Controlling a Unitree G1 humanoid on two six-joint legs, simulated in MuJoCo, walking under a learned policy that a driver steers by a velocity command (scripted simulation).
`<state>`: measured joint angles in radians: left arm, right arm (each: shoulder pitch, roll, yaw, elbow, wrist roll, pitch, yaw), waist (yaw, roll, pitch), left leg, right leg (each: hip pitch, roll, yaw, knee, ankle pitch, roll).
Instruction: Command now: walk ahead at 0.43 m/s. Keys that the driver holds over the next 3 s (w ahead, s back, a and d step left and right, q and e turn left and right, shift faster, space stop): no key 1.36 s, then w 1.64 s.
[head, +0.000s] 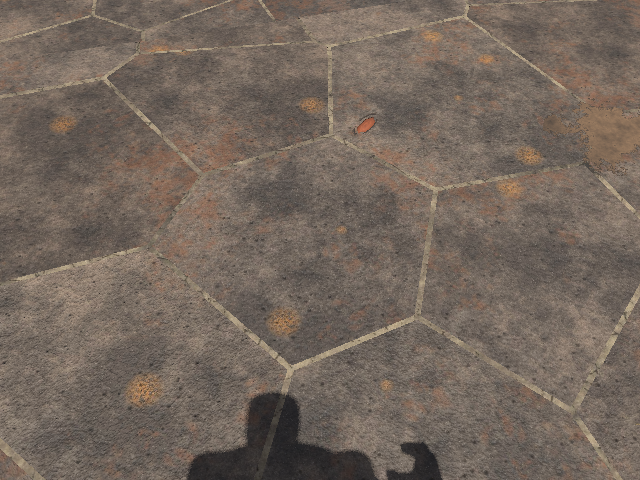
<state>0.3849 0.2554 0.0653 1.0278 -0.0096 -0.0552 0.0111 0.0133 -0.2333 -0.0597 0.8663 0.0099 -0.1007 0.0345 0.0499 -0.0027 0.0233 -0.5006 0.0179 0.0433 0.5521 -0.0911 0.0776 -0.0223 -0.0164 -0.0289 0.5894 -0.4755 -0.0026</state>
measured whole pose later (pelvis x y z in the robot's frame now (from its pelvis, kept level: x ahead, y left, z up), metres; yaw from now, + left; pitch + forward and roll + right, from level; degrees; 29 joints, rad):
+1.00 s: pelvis +0.17 -0.01 +0.01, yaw +0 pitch -1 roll +0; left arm 0.09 0.21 0.06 1.08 0.00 0.01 0.03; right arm 0.23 -0.20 -0.03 1.11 -0.01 0.00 -0.04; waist -0.01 0.00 0.04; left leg -0.12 0.01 0.05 0.49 -0.35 0.01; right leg -0.28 0.00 -0.01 0.51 -0.21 -0.01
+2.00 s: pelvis +0.36 -0.06 +0.02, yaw +0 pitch +2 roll -1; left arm 0.43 0.18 0.02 1.11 0.00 -0.09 0.01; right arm 0.04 -0.24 -0.06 0.92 0.02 -0.08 0.01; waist 0.08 0.03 -0.01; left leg -0.69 0.11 0.01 0.72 0.01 0.03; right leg 0.07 0.04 -0.07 0.19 -0.28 -0.04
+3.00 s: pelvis +0.94 -0.08 +0.03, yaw +0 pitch +1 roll -1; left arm 0.33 0.22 0.06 1.01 0.00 -0.10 -0.01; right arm 0.12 -0.27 -0.08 0.92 0.01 -0.07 -0.01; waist 0.05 0.04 0.00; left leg -0.68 0.14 -0.04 0.93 -0.11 0.03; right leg -0.12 0.06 -0.07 0.25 -0.16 -0.07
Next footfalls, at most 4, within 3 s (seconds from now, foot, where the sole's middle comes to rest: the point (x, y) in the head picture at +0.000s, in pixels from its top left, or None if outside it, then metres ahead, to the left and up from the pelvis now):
0.40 right None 0.25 -0.12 -0.76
2.16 left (303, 385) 0.66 0.09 -0.76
2.70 right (410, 275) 0.97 -0.16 -0.76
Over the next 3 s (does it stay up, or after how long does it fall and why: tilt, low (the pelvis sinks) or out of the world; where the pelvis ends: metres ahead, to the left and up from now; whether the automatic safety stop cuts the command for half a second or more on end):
stays up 0.94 -0.08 0.03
